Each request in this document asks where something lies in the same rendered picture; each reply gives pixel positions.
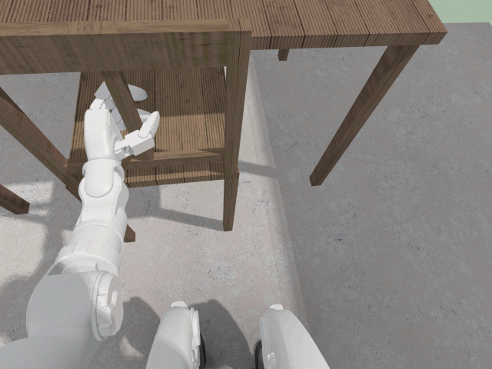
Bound left robot thigh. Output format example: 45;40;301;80
145;307;201;369

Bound right robot shin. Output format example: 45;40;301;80
262;304;284;369

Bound chair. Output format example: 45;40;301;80
0;18;252;243

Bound table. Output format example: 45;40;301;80
0;0;448;214

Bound robot left hand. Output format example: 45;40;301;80
84;81;160;165

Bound robot left forearm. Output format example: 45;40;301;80
26;158;129;336

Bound left robot upper arm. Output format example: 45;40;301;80
0;270;124;369

